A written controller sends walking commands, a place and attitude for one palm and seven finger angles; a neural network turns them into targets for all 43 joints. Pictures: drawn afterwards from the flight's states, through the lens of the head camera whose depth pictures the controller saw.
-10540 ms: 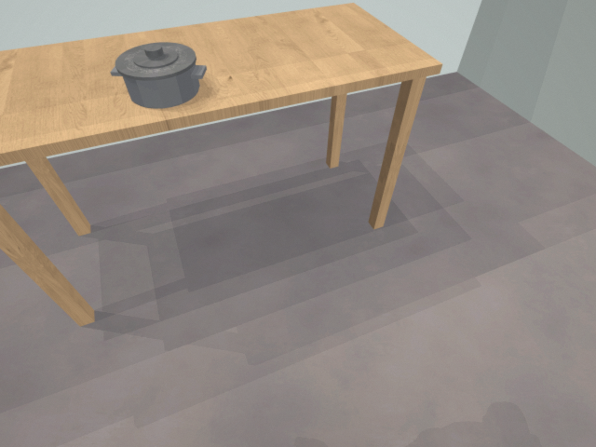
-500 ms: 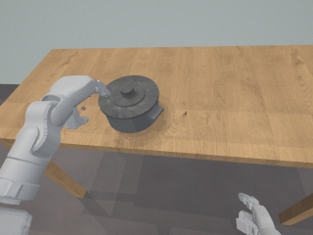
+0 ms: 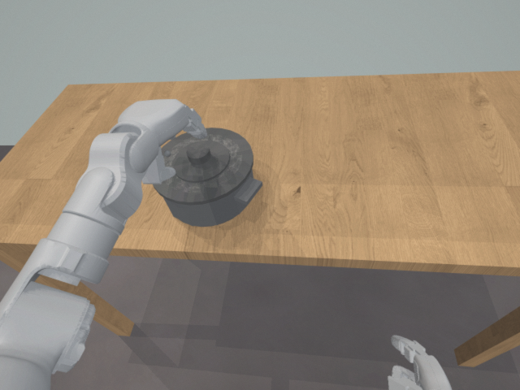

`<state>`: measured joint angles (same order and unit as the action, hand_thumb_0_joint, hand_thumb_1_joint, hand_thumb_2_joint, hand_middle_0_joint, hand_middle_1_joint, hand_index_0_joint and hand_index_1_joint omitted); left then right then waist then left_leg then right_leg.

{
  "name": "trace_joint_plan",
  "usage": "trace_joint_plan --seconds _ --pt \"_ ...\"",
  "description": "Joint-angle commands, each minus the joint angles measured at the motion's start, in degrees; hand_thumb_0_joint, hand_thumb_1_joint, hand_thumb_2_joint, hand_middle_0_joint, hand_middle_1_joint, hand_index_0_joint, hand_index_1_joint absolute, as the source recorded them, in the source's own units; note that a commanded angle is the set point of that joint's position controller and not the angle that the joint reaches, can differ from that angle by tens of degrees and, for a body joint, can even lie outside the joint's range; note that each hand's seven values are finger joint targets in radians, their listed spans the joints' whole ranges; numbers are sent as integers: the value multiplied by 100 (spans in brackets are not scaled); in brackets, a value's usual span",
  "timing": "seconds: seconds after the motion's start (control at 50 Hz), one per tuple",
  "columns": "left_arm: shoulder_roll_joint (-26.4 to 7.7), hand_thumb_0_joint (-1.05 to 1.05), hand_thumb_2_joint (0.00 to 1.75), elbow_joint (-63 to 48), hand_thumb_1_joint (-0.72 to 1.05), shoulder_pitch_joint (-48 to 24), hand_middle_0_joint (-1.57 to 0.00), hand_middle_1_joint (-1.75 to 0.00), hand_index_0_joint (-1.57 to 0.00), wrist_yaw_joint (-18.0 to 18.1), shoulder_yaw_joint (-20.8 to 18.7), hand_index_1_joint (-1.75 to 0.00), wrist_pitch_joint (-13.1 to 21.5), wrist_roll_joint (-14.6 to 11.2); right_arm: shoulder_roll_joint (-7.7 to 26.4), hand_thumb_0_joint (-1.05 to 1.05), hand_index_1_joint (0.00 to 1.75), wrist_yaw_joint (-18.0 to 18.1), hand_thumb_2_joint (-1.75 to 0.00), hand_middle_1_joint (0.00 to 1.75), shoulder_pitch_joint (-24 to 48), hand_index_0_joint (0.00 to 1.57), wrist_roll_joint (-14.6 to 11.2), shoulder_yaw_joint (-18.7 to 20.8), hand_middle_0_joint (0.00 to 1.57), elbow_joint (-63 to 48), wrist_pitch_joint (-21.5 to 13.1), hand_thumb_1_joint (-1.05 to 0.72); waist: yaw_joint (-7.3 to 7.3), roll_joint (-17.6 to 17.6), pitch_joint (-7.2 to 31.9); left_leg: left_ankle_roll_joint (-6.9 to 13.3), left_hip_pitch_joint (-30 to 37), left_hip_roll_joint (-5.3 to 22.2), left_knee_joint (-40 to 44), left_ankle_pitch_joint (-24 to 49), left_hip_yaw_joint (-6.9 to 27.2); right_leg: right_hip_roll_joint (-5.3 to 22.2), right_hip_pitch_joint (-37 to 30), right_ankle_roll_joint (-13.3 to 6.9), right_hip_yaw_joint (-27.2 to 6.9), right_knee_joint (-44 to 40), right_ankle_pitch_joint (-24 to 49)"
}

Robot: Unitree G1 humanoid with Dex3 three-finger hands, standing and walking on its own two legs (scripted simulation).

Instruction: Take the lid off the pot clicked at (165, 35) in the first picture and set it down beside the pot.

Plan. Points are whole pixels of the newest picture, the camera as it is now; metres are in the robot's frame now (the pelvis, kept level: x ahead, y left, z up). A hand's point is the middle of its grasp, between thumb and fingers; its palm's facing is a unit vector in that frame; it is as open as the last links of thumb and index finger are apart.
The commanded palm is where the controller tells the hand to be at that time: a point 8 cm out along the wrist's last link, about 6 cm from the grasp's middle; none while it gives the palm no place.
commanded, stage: move the open hand above the knob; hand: left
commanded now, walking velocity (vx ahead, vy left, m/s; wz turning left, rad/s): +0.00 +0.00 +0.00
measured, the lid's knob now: (198, 153) +0.49 +0.13 +0.09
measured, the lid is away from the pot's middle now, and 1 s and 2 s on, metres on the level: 0.00 0.00 0.00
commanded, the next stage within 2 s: lower the open fingers around the knob in 1.00 s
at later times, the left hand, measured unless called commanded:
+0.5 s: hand (192, 131) +0.46 +0.12 +0.16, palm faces -0.24 -0.03 -0.97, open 10.2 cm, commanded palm +0.44 +0.13 +0.23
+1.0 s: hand (180, 138) +0.45 +0.14 +0.16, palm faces -0.26 -0.03 -0.97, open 10.2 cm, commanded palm +0.44 +0.14 +0.23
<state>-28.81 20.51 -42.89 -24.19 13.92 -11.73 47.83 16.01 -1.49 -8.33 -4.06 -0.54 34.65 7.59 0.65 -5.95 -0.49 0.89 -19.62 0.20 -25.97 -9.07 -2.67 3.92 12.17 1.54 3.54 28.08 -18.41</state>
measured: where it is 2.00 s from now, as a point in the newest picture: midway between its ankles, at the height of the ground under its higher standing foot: outside the picture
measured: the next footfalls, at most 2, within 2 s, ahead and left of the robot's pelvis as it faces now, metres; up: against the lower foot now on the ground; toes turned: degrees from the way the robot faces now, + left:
none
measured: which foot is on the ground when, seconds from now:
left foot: down 0.00-1.00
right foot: down 0.00-1.00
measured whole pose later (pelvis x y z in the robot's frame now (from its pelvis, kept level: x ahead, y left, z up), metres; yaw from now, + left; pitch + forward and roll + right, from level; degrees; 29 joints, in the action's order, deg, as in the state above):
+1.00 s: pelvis +0.01 +0.00 +0.00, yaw +0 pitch +4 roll +1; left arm -27.3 31.8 -51.1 -23.8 15.3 -11.4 48.9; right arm 16.5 -0.6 -9.4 -4.4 0.3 35.6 8.0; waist 2.0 -4.7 0.3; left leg 0.7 -20.6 0.6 -26.0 -9.7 -2.8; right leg 3.5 13.0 1.3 3.3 27.6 -18.6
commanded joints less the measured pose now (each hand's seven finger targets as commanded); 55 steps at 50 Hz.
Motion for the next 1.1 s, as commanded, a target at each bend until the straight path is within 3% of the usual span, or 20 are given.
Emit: trace_joint_plan --seconds 0.0,0.16,0.22,0.26,0.28,0.36,0.4,0.46,0.5,0.54,0.58,0.62,0.68,0.78,0.84,0.88,0.92,0.96,1.04,1.08 --pt "-1293 0 149 -963 -34 -2873 -83 -8 -83 215 -790 -8 17 154 622 0 30 34 -90 30 483 20 3 241 20 -810 -270 -90 47 595 2343 288 1848 -276 -47 1391 160 -449 96 -311 38 -261 2262" --pt "-1313 0 149 -298 -34 -3078 -83 -8 -83 285 -830 -8 -41 176 661 0 30 36 -90 30 253 20 -7 277 20 -684 -253 -90 121 771 2313 315 1731 -272 -64 1356 101 -466 73 -285 8 -291 2391" --pt "-1013 0 149 181 -34 -3506 -83 -8 -83 287 -504 -8 -97 194 682 0 30 79 -90 30 192 20 -37 277 20 -577 -211 -90 234 800 2045 311 1594 -276 -12 1023 93 -482 311 -281 38 -339 2119" --pt "-1294 0 149 -306 -34 -4018 -83 -8 -83 320 -703 -8 -15 230 693 0 30 88 -90 30 126 20 -8 318 20 -588 -264 -90 232 652 2597 335 1907 -261 -60 1266 118 -472 117 -296 -17 -309 2337" --pt "-1166 0 149 -158 -34 -4076 -83 -8 -83 316 -593 -8 5 253 675 0 30 102 -90 30 130 20 11 322 20 -601 -288 -90 260 534 2595 346 1956 -283 -99 1299 138 -492 202 -313 -10 -299 2339" --pt "-1320 0 149 463 -34 -3421 -83 -8 -83 339 -877 -8 35 249 707 0 30 77 -90 30 26 20 8 299 20 -553 -277 -90 138 813 2526 328 1704 -264 -95 1534 85 -466 12 -301 -23 -230 2656" --pt "-901 0 149 511 -34 -3370 -83 -8 -83 327 -550 -8 -13 270 662 0 30 43 -90 30 128 20 -19 306 20 -598 -236 -90 169 828 2224 312 1632 -244 -75 1398 71 -461 247 -300 21 -248 2463" --pt "-1253 0 149 252 -34 -3403 -83 -8 -83 350 -833 -8 -11 262 706 0 30 37 -90 30 137 20 -14 304 20 -641 -197 -90 126 960 2435 333 1640 -235 -72 1475 72 -452 8 -286 -14 -237 2623" --pt "-1145 0 149 -96 -34 -3770 -83 -8 -83 358 -665 -8 2 316 651 0 30 46 -90 30 195 20 -6 299 20 -698 -214 -90 166 674 2506 344 1785 -248 -83 1495 76 -449 104 -303 -20 -235 2589" --pt "-1050 0 149 50 -34 -3494 -83 -8 -83 369 -684 -8 -28 215 675 0 30 43 -90 30 156 20 -8 327 20 -685 -200 -90 182 757 2402 374 1779 -235 -130 1585 107 -473 157 -311 -5 -280 2613" --pt "-1406 0 149 299 -34 -3519 -83 -8 -83 392 -914 -8 -43 277 696 0 30 72 -90 30 140 20 -9 287 20 -630 -188 -90 142 878 2345 347 1639 -224 -54 1380 60 -464 80 -285 -23 -269 2502" --pt "-1168 0 149 340 -34 -3566 -83 -8 -83 378 -712 -8 -69 259 663 0 30 95 -90 30 151 20 -20 291 20 -610 -208 -90 176 938 2256 358 1652 -234 -57 1264 60 -459 188 -278 -12 -303 2417" --pt "-1351 0 149 -127 -34 -3685 -83 -8 -83 342 -816 -8 5 251 658 0 30 98 -90 30 212 20 4 294 20 -686 -229 -90 161 859 2635 393 1816 -261 -128 1549 64 -436 -52 -269 -78 -273 2785" --pt "-1121 0 149 264 -34 -3361 -83 -8 -83 220 -602 -8 -42 188 685 0 30 91 -90 30 266 20 -56 270 20 -658 -145 -90 222 907 2104 352 1604 -253 -89 1284 40 -436 205 -254 -21 -340 2519" --pt "-1039 0 149 -207 -34 -3675 -83 -8 -83 218 -525 -8 28 145 667 0 30 111 -90 30 240 20 -34 305 20 -698 -178 -90 278 695 2387 398 1941 -261 -169 1467 125 -466 281 -295 -22 -354 2494" --pt "-1302 0 149 -64 -34 -3870 -83 -8 -83 237 -679 -8 58 208 678 0 30 123 -90 30 173 20 -30 277 20 -614 -163 -90 269 696 2404 368 1883 -256 -109 1362 131 -469 230 -291 -20 -349 2412" --pt "-1142 0 149 198 -34 -3852 -83 -8 -83 253 -582 -8 53 206 666 0 30 137 -90 30 136 20 -41 279 20 -549 -166 -90 286 749 2236 349 1836 -241 -79 1278 149 -477 377 -301 23 -360 2264" --pt "-1219 0 149 -96 -34 -3884 -83 -8 -83 290 -666 -8 105 189 664 0 30 105 -90 30 131 20 -11 288 20 -607 -186 -90 224 578 2601 350 2002 -247 -103 1552 183 -474 208 -319 3 -307 2422" --pt "-913 0 149 193 -34 -3545 -83 -8 -83 311 -506 -8 47 165 673 0 30 60 -90 30 159 20 -22 295 20 -595 -149 -90 236 672 2390 340 1881 -241 -142 1619 185 -483 301 -335 41 -315 2458" --pt "-1157 0 149 132 -34 -3686 -83 -8 -83 321 -670 -8 17 224 691 0 30 55 -90 30 165 20 -19 288 20 -584 -131 -90 203 748 2430 322 1818 -223 -94 1471 167 -475 225 -318 40 -315 2411"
